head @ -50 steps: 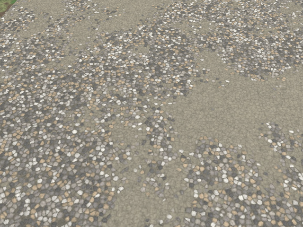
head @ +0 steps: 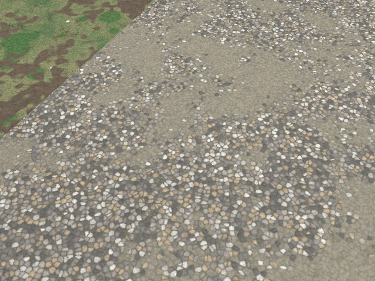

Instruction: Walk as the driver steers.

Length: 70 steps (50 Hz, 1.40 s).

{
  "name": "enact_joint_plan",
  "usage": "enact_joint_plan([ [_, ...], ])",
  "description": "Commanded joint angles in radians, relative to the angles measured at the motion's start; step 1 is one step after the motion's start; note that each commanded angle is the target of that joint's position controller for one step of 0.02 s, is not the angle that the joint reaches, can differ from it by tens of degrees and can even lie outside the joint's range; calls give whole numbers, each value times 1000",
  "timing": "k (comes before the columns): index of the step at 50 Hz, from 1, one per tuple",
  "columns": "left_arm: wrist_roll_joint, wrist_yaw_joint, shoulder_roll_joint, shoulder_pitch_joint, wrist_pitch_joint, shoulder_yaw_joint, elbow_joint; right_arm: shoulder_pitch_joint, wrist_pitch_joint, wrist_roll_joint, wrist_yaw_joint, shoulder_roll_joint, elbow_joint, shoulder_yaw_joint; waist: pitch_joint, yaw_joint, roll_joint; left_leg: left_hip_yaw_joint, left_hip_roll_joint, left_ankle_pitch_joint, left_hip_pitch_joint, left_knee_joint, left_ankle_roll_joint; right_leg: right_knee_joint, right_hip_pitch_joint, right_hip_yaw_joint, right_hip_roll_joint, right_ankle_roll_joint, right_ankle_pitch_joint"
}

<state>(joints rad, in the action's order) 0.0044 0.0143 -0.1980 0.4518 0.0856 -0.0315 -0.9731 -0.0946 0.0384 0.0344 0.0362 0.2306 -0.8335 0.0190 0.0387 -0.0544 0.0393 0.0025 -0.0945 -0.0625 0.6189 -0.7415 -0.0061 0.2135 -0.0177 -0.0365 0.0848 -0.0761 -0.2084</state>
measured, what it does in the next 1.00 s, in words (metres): walks ahead, turning right: left foot, then right foot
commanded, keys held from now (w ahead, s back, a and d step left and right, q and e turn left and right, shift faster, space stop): w+e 0.96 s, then w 0.04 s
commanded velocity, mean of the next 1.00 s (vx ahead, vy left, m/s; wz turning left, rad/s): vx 0.50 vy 0.00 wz -0.50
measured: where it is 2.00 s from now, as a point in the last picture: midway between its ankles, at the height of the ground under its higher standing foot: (301, 180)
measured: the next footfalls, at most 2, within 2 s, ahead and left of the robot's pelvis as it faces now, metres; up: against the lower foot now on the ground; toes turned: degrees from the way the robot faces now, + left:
left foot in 0.14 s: +0.25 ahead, +0.12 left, +0.00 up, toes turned -3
right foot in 0.70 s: +0.45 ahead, -0.14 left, +0.00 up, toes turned -28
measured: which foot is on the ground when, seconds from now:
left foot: up 0.00-0.12, down 0.14-0.72, up 0.74-1.00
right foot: down 0.00-0.16, up 0.18-0.68, down 0.70-1.00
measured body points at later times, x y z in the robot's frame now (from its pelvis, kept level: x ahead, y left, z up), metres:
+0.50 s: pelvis +0.24 +0.03 +0.00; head +0.27 +0.04 +0.45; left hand +0.45 +0.25 -0.12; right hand +0.17 -0.22 -0.13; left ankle +0.21 +0.12 -0.75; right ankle +0.32 -0.13 -0.68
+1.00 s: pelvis +0.47 -0.10 +0.00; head +0.49 -0.13 +0.45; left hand +0.64 +0.13 -0.12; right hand +0.47 -0.40 -0.12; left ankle +0.66 +0.00 -0.67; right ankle +0.42 -0.12 -0.75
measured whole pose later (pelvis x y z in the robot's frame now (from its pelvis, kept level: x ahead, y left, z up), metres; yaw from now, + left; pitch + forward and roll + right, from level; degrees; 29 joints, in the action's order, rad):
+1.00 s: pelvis +0.47 -0.10 +0.00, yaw -34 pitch +1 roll +0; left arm 0.00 0.01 -0.27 0.37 0.04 -0.07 -0.86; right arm -0.13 0.02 0.05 0.02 0.26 -0.76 0.04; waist 0.05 -0.04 0.03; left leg 0.03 -0.13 -0.18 0.66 -0.94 0.05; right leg 0.30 -0.11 0.05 0.15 -0.14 -0.20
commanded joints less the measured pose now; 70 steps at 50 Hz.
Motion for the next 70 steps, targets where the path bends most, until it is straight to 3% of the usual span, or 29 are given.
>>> enact_joint_plan([
  [1, 3, -9, -163, 40, 7, -32, 35, 114, 16, -8, -3, 45, 86, 0, 31, 0, -110, -45, 51, 48, -64, 109, 14, -26, -57, 167, -247, -123, 411],
  [5, 13, -19, -193, 7, -3, -43, 43, 77, 36, -12, -16, 88, 92, 14, 7, 42, -128, -18, 79, -72, -198, 212, -16, 86, -14, 235, -282, -101, 472],
  [7, 5, -14, -180, -17, -3, -43, 53, -154, 60, 4, -36, 146, 23, 40, -115, 139, -60, 7, 66, -78, -524, 316, -60, 366, -97, 185, -204, -66, 481],
  [8, -4, -12, -127, -28, 1, -29, 97, -325, 69, 30, -52, 230, 14, 60, -269, 197, 59, 250, -180, -209, -760, 340, -111, 653, -257, 127, -133, -45, 197],
  [9, -34, -17, -47, 79, -8, -17, 123, -311, 52, 29, -50, 305, 20, 80, -333, 132, 263, 623, -382, -306, -907, 453, -204, 900, -563, 37, -2, -22, -344],
  [10, -3, -24, -149, 53, -26, -39, 95, -251, 39, 6, -45, 210, 34, 65, -240, 116, 109, 625, -344, -396, -798, 478, -205, 993, -624, 92, -71, -32, -302],
  [11, 3, -14, -147, -6, -30, -45, 98, -176, 41, -1, -42, 129, 45, 44, -117, 93, 33, 468, -290, -372, -675, 499, -180, 987, -627, 108, -109, -31, -206],
  [14, 25, 11, -108, -49, -57, -46, 105, -138, 60, -10, -46, 76, 28, 31, -25, 45, 64, 184, -179, -106, -502, 569, -124, 928, -560, 89, -166, 4, -98],
  [18, 28, 30, -91, -133, -84, -46, 143, -196, 86, -24, -47, 93, -3, 41, -22, 33, 42, 41, -169, 59, -515, 598, -133, 924, -630, 71, -179, 29, 8],
  [23, 27, 46, -84, -300, -87, -36, 206, -256, 81, -15, -46, 94, -36, 43, 29, 57, 31, -90, -150, 130, -547, 610, -136, 742, -703, 40, -181, 45, 158],
  [29, 34, 62, -78, -473, -80, -18, 279, -337, 65, -13, -56, 133, -74, 53, 66, 104, 31, -194, -184, 260, -665, 565, -123, 485, -642, -65, -154, -7, 147],
  [32, 39, 55, -92, -453, -80, -25, 285, -341, 45, -10, -64, 163, -86, 60, 34, 80, 54, -250, -191, 613, -729, 422, -105, 428, -532, -123, -84, -62, 7],
  [34, 39, 42, -123, -303, -72, -45, 246, -335, 26, -11, -65, 197, -87, 69, -62, 14, 64, -271, -190, 804, -729, 161, -99, 384, -352, -141, -5, -110, -79],
  [35, 46, 29, -152, -143, -61, -64, 194, -321, 18, -16, -62, 200, -76, 69, -152, -60, 21, -289, -172, 677, -624, -74, -73, 297, -131, -110, 15, -143, -36],
  [36, 58, 12, -261, -27, -60, -98, 171, -332, 21, -26, -55, 140, -31, 54, -263, -93, -112, -289, -117, 256, -318, -399, -30, 252, 167, 203, -204, -220, -187],
  [37, 28, 7, -353, -72, -68, -118, 195, -295, 35, -24, -38, 98, 47, 51, -314, -34, -275, -155, 106, -487, 49, -703, 25, 103, 337, 753, -433, -351, -104],
  [38, 13, 0, -327, -57, -79, -112, 192, -163, 45, -13, -34, 152, 74, 58, -239, -75, -98, 8, 55, -408, 158, -714, 16, 64, 297, 678, -415, -329, -3],
  [40, 5, -11, -228, -150, -71, -86, 181, -179, 61, -25, -33, 121, 62, 47, -57, 18, -18, 16, -22, -267, 91, -539, 5, 49, 41, 440, -341, -254, 212],
  [41, -1, -14, -201, -187, -63, -76, 184, -189, 48, -6, -34, 120, 60, 48, -32, 55, -19, 23, -36, -263, 29, -478, 14, 38, -44, 373, -289, -228, 287],
  [43, -6, -11, -181, -203, -43, -66, 193, -226, 12, 17, -28, 110, 53, 47, -54, 87, -38, 19, -35, -256, -51, -421, 35, 22, -113, 314, -240, -220, 368],
  [46, -5, -6, -215, -147, -27, -73, 179, -159, -11, 15, -21, 93, 84, 43, -35, 77, -54, -1, -26, -178, -14, -316, 58, -7, -148, 290, -204, -212, 355],
  [57, 10, -24, -209, 47, -18, -56, 122, 166, 11, -2, 0, 91, 193, 21, 23, -44, -104, -29, 41, 53, 39, 120, 3, 34, 79, 301, -235, -137, 494],
  [60, 14, -33, -235, -3, -13, -57, 122, 60, 21, -6, -8, 122, 169, 32, 8, 24, -121, -38, 91, -49, -157, 205, -49, 114, 72, 285, -249, -96, 693],
  [62, 16, -26, -241, -27, -10, -55, 116, -190, 35, -4, -31, 162, 93, 54, -123, 140, -79, -43, 114, -57, -479, 283, -95, 413, 14, 221, -183, -64, 796],
  [63, 11, -22, -185, -18, -4, -38, 144, -353, 42, 18, -47, 229, 75, 69, -255, 194, 14, 188, -98, -176, -719, 292, -147, 696, -151, 183, -128, -47, 497],
  [64, -23, -17, -115, 121, -7, -29, 145, -378, 35, 25, -41, 322, 56, 95, -338, 123, 265, 676, -334, -218, -912, 408, -289, 1015, -466, 101, 67, -4, -255],
  [65, 15, -23, -191, 62, -13, -37, 130, -304, 24, -9, -29, 230, 63, 78, -230, 105, 91, 726, -298, -304, -807, 468, -270, 1083, -562, 177, 9, -21, -267],
  [67, 17, -10, -172, -66, -13, -32, 153, -172, 28, -12, -22, 127, 74, 52, -50, 71, -25, 438, -212, -196, -581, 505, -229, 1015, -555, 158, -70, -17, -128],
  [70, 35, 8, -143, -63, -39, -24, 148, -191, 48, -18, -25, 103, 32, 39, -34, 33, 46, 253, -125, 15, -482, 551, -192, 924, -483, 116, -112, 9, -93],
])
Velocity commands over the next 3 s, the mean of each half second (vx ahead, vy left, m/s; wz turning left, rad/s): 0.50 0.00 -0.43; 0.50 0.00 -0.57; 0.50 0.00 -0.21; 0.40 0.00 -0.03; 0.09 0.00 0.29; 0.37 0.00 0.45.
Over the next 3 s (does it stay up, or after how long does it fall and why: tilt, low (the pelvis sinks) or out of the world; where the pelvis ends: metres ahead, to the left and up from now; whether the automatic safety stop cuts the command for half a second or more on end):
stays up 1.02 -0.49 0.00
